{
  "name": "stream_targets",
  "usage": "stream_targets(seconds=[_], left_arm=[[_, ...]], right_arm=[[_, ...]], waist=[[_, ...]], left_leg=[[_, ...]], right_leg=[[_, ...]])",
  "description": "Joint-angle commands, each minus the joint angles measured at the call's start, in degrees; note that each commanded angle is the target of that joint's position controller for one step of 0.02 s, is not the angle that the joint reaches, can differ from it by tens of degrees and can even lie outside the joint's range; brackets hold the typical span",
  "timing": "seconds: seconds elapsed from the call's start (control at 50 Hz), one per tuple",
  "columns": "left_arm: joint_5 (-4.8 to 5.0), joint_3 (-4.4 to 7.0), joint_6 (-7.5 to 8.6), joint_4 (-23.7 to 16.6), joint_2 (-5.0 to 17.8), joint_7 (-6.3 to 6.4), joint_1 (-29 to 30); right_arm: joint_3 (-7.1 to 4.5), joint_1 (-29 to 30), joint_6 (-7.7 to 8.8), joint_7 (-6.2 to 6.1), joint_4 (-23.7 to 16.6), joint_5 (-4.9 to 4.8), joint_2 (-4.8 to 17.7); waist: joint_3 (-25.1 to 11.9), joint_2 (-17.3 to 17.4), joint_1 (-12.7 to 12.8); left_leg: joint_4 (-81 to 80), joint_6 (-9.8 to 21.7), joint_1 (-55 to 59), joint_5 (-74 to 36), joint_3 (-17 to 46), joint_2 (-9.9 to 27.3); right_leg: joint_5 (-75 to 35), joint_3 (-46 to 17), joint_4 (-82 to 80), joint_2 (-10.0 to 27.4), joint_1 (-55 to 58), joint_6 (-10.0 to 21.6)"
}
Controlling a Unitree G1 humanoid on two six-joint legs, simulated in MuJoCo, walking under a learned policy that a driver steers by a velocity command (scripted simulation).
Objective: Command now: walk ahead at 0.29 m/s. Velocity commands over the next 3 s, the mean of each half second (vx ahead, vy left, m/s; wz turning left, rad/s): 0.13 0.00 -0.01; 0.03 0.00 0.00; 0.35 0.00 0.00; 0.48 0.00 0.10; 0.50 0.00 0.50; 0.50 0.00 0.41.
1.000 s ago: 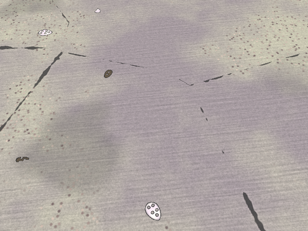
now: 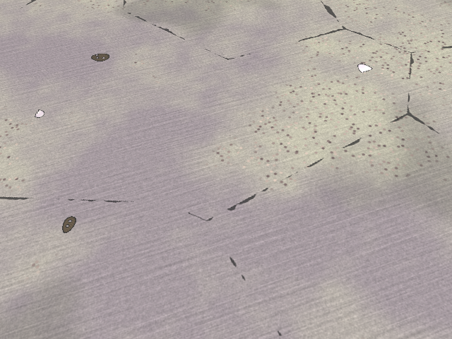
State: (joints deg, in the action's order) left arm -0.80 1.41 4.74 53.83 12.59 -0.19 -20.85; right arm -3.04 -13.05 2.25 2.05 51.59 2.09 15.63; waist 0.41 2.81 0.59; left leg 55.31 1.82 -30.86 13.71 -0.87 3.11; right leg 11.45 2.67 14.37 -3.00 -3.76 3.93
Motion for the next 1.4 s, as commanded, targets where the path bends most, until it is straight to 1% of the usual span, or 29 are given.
stream_targets(seconds=[0.02, 0.12, 0.18, 0.2, 0.22, 0.24, 0.26, 0.3, 0.32, 0.36, 0.44, 0.54, 0.56, 0.58, 0.6, 0.72, 0.92, 0.98, 1.02, 1.06, 1.14, 1.18, 1.22, 1.24, 1.26, 1.28, 1.3, 1.32, 1.4], left_arm=[[0.31, 0.91, 0.67, -0.8, 6.4, 0.4, -1.2], [-0.02, 0.47, -0.29, 2.2, 6.4, 1.04, -3.2], [0.29, 0.58, -0.6, 3.0, 6.9, 1.56, -1.1], [0.75, 0.63, -0.68, 3.3, 7.2, 1.54, -0.4], [1.08, 0.26, -0.37, 2.5, 6.2, 1.62, -2.1], [2.86, -0.78, -1.11, 4.3, 0.8, 1.67, -11.6], [1.82, 0.2, -2.74, 6.0, 4.1, 2.06, -11.1], [-0.81, 0.51, -3.94, 5.0, 4.0, 1.79, -3.0], [-1.01, 0.5, -4.43, 5.0, 3.3, 1.59, -1.2], [-0.92, -0.07, -5.54, 6.6, 1.2, 1.55, -2.9], [-0.17, -0.32, -6.97, 8.1, 0.9, 2.46, -1.5], [-1.26, -0.82, -6.49, 9.2, 1.3, 2.28, -0.5], [-1.34, -0.85, -5.9, 8.9, 2.5, 2.38, 0.0], [-0.43, -0.79, -5.49, 9.3, 3.1, 2.36, 1.5], [-0.16, -1.22, -4.81, 9.3, 1.7, 2.34, 2.5], [0.31, -1.24, -3.67, 10.0, 1.2, 2.62, 1.4], [0.27, -1.45, -3.71, 11.1, 0.1, 2.72, -1.0], [0.04, -0.58, -4.11, 11.2, 1.8, 2.61, -2.8], [-0.08, 0.28, -4.46, 10.8, 3.3, 2.37, -4.6], [-0.02, 1.35, -4.3, 11.4, 5.0, 2.47, -6.9], [-0.58, 2.18, -2.58, 10.6, 5.0, 2.15, -5.4], [-0.29, 2.39, -1.94, 10.2, 4.8, 1.94, -3.9], [0.0, 2.5, -1.63, 9.4, 4.7, 1.73, -1.6], [-0.31, 1.96, -1.01, 8.6, 2.9, 1.4, -0.5], [0.1, 0.68, -0.38, 5.7, -1.9, 0.64, 0.4], [-1.5, 1.82, -0.4, 4.3, 2.4, 0.19, 2.5], [-1.87, 2.02, -0.5, 3.7, 2.5, -0.34, 4.9], [-1.39, 1.69, -0.19, 3.9, 1.1, -0.88, 5.3], [-1.38, 2.1, -1.15, 3.9, 1.1, -1.71, 5.4]], right_arm=[[0.26, 1.6, -0.15, -0.29, -2.9, -0.21, 0.8], [1.44, 5.9, -0.22, -1.4, -3.1, -0.79, 0.0], [0.85, -0.9, 0.64, -2.49, -0.1, -0.55, 1.7], [0.6, -5.4, 1.48, -2.82, 1.6, -0.17, 2.3], [-0.16, -10.6, 2.3, -3.19, 2.9, 0.5, 6.2], [-0.51, -12.4, 1.92, -3.14, 3.1, 0.25, 8.5], [-0.05, -10.6, 1.34, -2.68, 2.6, -2.58, 6.5], [1.35, -1.5, 0.6, -3.03, 1.2, -2.28, 2.1], [1.97, 0.6, 0.39, -3.54, 1.2, -1.78, 0.7], [2.29, 1.9, 0.08, -4.0, 1.9, -1.08, 0.4], [1.88, 0.1, -0.34, -3.79, 3.5, -1.11, 2.5], [1.57, 1.0, -2.26, -3.61, 4.5, -1.96, 2.2], [1.49, -0.2, -2.51, -3.51, 4.7, -2.11, 1.7], [1.45, -0.9, -2.78, -3.33, 4.9, -2.39, 0.8], [1.62, -1.6, -2.73, -3.21, 5.7, -2.06, 0.3], [2.08, -4.1, -1.82, -3.26, 8.9, -1.56, -0.7], [2.67, -5.8, -1.7, -3.87, 11.8, -1.62, -2.1], [2.11, -6.2, -2.1, -3.75, 11.8, -1.45, -1.3], [1.97, -4.3, -2.23, -3.19, 10.4, -0.85, -2.1], [2.19, -1.1, -1.55, -2.41, 8.2, -0.02, -4.1], [1.04, 0.6, 0.75, -1.3, 5.3, -0.32, -2.1], [0.72, -0.6, 1.48, -1.08, 5.0, -0.97, -2.6], [0.05, -10.4, 1.82, -1.29, 8.3, -1.37, -3.1], [-0.96, -17.8, 2.24, -1.9, 10.3, -0.99, -0.7], [-2.55, -25.4, 2.4, -2.57, 11.4, -0.66, 5.9], [-2.33, -26.5, 1.59, -2.58, 12.6, -0.84, 5.3], [-1.55, -19.1, 1.47, -2.55, 10.3, -0.58, 3.0], [-1.24, -14.2, 1.86, -2.29, 8.5, -0.64, 2.0], [0.23, -13.8, 3.5, -2.81, 8.8, -1.06, -1.0]], waist=[[1.6, -7.7, -1.2], [1.2, -9.9, 0.5], [-0.5, -8.3, -2.7], [-2.1, -5.8, -5.2], [-7.6, -1.1, -5.6], [-16.0, 9.1, -2.5], [-18.0, 5.8, -2.9], [-5.2, 0.9, -0.9], [-1.9, 1.0, 0.2], [-1.3, 2.6, 2.1], [-3.2, 2.9, 0.9], [3.1, 0.3, 1.5], [4.5, -1.6, 0.3], [7.1, -7.1, -1.3], [6.2, -8.2, -1.9], [3.6, -4.0, -2.0], [3.6, -2.8, -1.2], [3.9, -4.6, -0.7], [8.2, -7.8, 0.8], [11.4, -11.9, 1.9], [10.3, -9.1, 0.6], [9.4, -9.0, -0.9], [7.3, -6.3, -5.3], [4.6, -0.5, -8.4], [1.1, 15.5, -10.1], [2.8, 12.5, -8.6], [7.0, 3.3, -4.9], [7.9, -0.5, -3.3], [5.6, 0.3, -0.6]], left_leg=[[-3.6, -1.9, -4.2, -3.7, -2.4, -0.5], [-18.5, 0.1, 5.2, -9.4, -4.5, -3.5], [-25.6, 3.0, 13.7, -9.9, -3.4, -5.0], [-32.2, 3.8, 20.6, -19.0, -2.6, -4.1], [-29.3, 5.4, 32.7, -44.1, 5.1, 4.9], [-26.0, 16.1, 43.5, -70.5, 19.6, 20.1], [-28.6, 19.8, 39.1, -64.6, 23.1, 21.0], [-35.7, 16.2, 25.8, -40.3, 17.2, 15.6], [-38.3, 13.9, 20.7, -35.3, 13.9, 13.1], [-39.9, 10.5, 15.8, -29.6, 8.7, 8.9], [-41.9, 9.6, 15.6, -11.2, 9.7, 8.3], [-45.0, 3.1, 5.5, 17.9, 10.7, 5.9], [-44.1, 1.4, 6.0, 16.6, 9.8, 4.2], [-42.3, 0.9, 11.2, 10.4, 6.5, 1.2], [-39.2, 1.0, 17.6, 4.4, 5.7, 0.9], [-37.7, 1.4, 20.9, -2.0, 5.8, 1.5], [-37.3, 1.1, 20.4, -4.8, 5.6, 1.7], [-33.6, 2.1, 17.5, 11.8, 3.4, -1.5], [-27.9, 2.5, 9.9, 17.7, 1.1, -3.8], [-16.9, 1.9, 2.4, 9.8, -3.1, -4.3], [-13.9, 2.4, -1.1, 9.6, -1.1, -0.5], [-20.1, 2.4, 6.9, 6.9, -3.5, -2.2], [-28.3, 2.5, 25.3, 2.6, -5.8, -5.7], [-32.4, 3.4, 36.0, 5.9, 1.2, -1.4], [-44.3, 8.2, 43.6, 22.3, 26.7, 13.8], [-48.1, 11.7, 39.8, 24.5, 38.4, 19.2], [-47.0, 11.3, 34.6, 24.3, 32.9, 18.0], [-47.5, 10.3, 30.6, 18.4, 27.3, 15.6], [-48.2, 8.5, 29.8, -5.4, 13.4, 9.7]], right_leg=[[-45.4, -4.5, -1.0, 12.7, 2.6, 5.5], [-48.4, -2.7, 3.0, 11.9, 2.5, 4.4], [-49.3, -4.6, 11.0, 12.8, 3.8, 3.3], [-43.9, -3.5, 17.6, 10.9, 2.3, 1.8], [-26.6, -2.3, 26.8, 8.1, -4.5, 0.0], [16.1, -0.6, 42.3, 0.3, -12.8, -1.4], [25.8, -5.1, 47.5, -0.7, -13.5, -1.7], [22.5, -6.5, 47.4, 2.0, -16.6, -2.1], [19.3, -6.6, 43.4, 3.3, -15.0, -2.6], [16.3, -4.6, 35.4, 3.3, -9.4, -3.6], [12.7, -2.9, 25.1, 2.8, -6.5, -3.9], [1.9, -4.7, 9.3, 5.2, -0.4, -1.9], [5.3, -8.5, 5.8, 7.8, -2.9, -1.2], [11.0, -10.3, 3.6, 8.3, -11.5, -0.6], [12.9, -11.1, 0.8, 8.9, -15.2, -1.0], [5.1, -9.3, 1.1, 8.1, -11.4, -1.3], [1.3, -8.4, 2.1, 8.0, -9.0, -0.7], [20.0, -9.2, 1.8, 6.7, -10.0, 1.3], [32.5, -15.4, -1.7, 10.0, -10.6, 4.4], [36.1, -24.5, -8.2, 18.1, -7.8, 8.3], [22.5, -22.1, -6.8, 19.2, -3.0, 9.0], [17.3, -17.2, -4.2, 16.4, -6.1, 7.7], [12.6, -11.7, 3.5, 12.4, -16.0, 5.8], [7.6, -6.8, 14.9, 8.7, -22.4, 4.0], [13.7, 2.2, 35.3, 0.8, -33.7, 0.6], [19.4, -1.0, 47.2, 0.8, -38.5, 1.3], [14.2, -3.6, 51.8, 4.9, -40.2, 2.3], [8.5, -4.3, 51.5, 6.5, -38.7, 2.3], [0.7, -1.8, 46.4, 7.6, -35.2, -0.1]])
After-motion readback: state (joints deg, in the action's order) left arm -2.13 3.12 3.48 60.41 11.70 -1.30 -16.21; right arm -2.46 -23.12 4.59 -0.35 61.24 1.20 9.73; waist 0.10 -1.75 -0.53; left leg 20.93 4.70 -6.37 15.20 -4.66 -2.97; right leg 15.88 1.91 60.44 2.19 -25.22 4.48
